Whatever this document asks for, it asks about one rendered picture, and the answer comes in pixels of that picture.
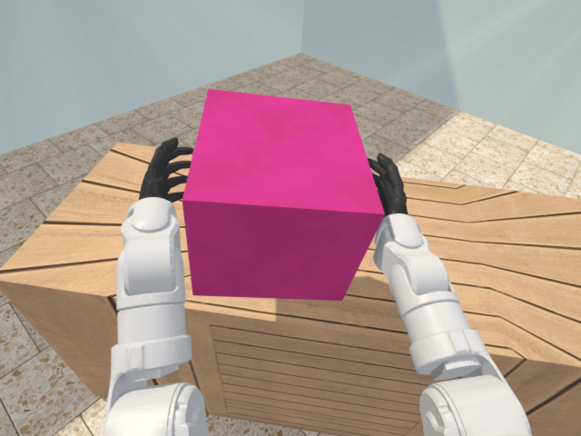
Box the left robot forearm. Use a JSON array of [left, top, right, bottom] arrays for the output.
[[103, 197, 192, 436]]

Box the robot left upper arm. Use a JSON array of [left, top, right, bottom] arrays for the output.
[[104, 381, 209, 436]]

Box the right robot forearm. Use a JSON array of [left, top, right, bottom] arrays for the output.
[[373, 213, 532, 436]]

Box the robot right hand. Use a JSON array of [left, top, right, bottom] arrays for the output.
[[368, 153, 408, 218]]

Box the robot right upper arm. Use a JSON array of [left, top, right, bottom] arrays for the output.
[[419, 375, 531, 436]]

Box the robot left hand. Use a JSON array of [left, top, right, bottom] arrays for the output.
[[139, 137, 193, 203]]

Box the pedestal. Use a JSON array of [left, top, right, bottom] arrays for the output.
[[0, 143, 581, 436]]

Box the carton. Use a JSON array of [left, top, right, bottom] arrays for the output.
[[182, 89, 385, 301]]

